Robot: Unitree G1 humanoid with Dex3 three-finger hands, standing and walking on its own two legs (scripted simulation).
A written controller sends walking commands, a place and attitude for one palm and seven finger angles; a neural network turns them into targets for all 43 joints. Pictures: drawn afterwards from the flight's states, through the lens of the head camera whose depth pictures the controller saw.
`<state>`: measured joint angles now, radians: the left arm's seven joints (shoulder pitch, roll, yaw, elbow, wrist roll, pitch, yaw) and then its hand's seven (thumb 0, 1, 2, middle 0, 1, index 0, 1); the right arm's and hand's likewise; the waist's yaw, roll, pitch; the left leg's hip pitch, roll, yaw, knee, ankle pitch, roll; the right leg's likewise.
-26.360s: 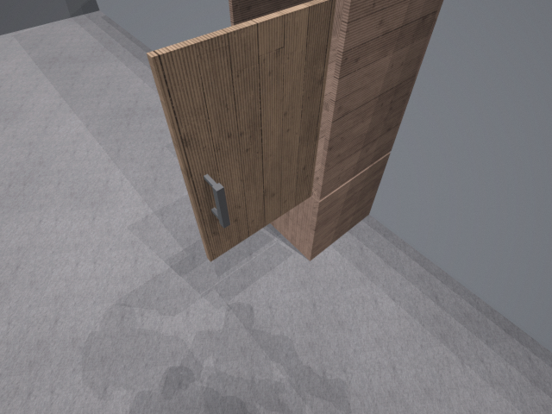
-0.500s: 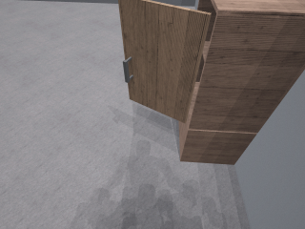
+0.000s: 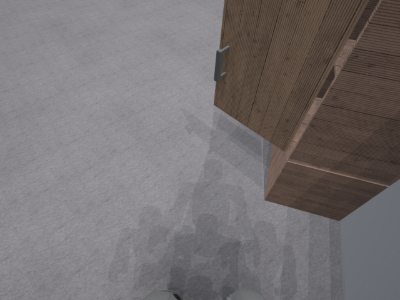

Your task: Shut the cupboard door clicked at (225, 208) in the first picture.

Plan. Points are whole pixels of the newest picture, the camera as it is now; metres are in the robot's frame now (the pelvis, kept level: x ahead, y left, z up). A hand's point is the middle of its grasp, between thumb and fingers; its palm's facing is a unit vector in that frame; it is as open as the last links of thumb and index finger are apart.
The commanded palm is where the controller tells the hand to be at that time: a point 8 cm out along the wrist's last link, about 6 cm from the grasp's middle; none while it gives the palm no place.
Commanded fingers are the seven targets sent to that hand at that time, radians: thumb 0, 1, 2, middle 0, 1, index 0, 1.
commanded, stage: walk to a spot facing it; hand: left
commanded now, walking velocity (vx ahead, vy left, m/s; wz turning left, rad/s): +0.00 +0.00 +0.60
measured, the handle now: (221, 64) +0.90 -0.05 -0.08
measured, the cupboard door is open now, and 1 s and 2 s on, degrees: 63 63 63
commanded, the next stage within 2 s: none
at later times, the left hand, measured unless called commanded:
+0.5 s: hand out of the picture -0.04 +0.18 -0.17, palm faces +0.39 -0.89 -0.25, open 7.4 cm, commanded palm none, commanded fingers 0.00 0.90 0.90 -0.20 -0.30 -0.20 -0.30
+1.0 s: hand out of the picture -0.12 +0.10 -0.14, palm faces +0.68 -0.68 -0.27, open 7.4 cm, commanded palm none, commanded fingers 0.00 0.90 0.90 -0.20 -0.30 -0.20 -0.30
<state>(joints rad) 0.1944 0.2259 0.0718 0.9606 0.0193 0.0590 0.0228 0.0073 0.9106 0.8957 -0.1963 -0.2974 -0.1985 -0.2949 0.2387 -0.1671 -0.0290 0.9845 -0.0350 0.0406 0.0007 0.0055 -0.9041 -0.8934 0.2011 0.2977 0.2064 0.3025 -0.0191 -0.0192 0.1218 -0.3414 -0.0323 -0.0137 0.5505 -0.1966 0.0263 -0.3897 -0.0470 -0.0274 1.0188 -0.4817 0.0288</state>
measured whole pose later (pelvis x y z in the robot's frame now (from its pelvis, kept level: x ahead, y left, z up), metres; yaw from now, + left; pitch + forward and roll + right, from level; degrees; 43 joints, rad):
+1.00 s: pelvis +0.01 -0.06 +0.02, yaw +43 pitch +0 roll +3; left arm 0.33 0.19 0.07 0.94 0.03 -0.03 0.01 0.01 0.91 0.90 -0.20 -0.30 -0.20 -0.30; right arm 0.19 -0.23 -0.08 0.91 -0.03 0.07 0.06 0.01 -0.91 -0.89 0.20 0.30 0.20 0.30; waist 0.00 -0.01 0.07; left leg -0.52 0.05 0.04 0.98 -0.32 -0.03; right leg -0.13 -0.13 -0.23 0.41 -0.27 0.00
